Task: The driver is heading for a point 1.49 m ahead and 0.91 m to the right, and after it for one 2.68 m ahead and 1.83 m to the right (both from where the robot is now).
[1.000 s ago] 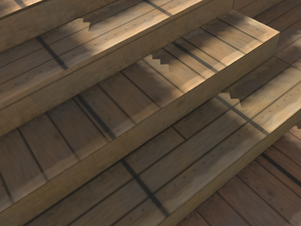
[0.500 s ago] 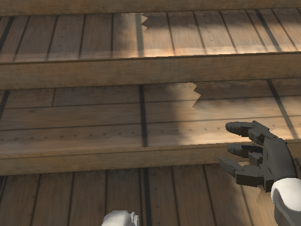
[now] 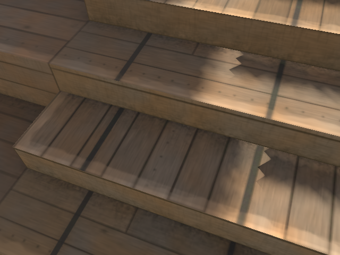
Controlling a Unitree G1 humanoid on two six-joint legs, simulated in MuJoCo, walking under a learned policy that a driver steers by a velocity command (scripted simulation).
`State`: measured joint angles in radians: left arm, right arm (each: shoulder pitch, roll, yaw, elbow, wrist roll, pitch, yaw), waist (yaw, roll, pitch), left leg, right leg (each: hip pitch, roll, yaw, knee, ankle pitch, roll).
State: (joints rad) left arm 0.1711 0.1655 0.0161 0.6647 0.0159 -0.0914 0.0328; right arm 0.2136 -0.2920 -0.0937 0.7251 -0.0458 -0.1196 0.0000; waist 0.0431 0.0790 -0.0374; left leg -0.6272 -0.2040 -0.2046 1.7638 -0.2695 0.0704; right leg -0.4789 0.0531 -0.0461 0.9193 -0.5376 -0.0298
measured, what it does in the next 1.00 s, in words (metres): climbs, turning right: left foot 0.14 m higher, then right foot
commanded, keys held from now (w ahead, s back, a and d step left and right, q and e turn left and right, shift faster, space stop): e+shift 1.00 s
